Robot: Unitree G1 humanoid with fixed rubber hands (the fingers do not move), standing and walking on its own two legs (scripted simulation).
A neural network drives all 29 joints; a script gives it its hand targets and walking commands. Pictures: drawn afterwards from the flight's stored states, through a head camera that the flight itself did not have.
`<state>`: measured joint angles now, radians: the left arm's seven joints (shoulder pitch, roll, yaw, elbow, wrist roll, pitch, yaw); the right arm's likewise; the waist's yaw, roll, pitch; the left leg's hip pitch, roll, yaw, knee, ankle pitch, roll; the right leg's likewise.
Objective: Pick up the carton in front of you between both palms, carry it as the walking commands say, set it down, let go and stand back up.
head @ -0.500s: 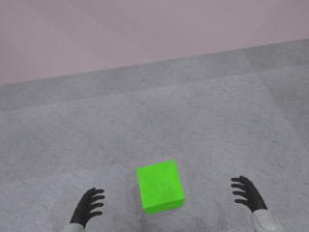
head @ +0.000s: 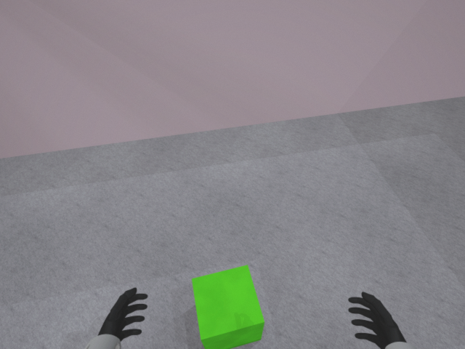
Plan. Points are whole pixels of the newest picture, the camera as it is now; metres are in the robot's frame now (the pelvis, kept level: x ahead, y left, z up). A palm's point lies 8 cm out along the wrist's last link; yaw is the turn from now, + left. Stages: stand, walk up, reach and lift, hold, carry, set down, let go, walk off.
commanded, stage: let go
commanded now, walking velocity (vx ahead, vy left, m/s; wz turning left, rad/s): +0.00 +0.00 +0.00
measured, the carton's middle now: (227, 310) +0.38 +0.07 -0.65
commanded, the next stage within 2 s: stand in 0.04 s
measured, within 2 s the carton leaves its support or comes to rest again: neither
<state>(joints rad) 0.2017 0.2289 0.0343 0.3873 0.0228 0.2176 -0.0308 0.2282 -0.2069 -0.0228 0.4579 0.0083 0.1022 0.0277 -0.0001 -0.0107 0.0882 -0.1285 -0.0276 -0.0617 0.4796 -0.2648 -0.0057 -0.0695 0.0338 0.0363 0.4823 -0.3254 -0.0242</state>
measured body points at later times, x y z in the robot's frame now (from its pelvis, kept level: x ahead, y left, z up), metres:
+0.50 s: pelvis +0.00 +0.03 +0.00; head +0.00 +0.05 +0.45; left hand +0.13 +0.31 -0.11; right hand +0.13 -0.25 -0.09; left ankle +0.00 +0.13 -0.74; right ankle -0.03 -0.10 -0.74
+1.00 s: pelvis -0.01 +0.04 +0.00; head -0.02 +0.05 +0.45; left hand +0.09 +0.32 -0.12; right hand +0.09 -0.26 -0.10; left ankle +0.00 +0.13 -0.74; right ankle -0.04 -0.10 -0.74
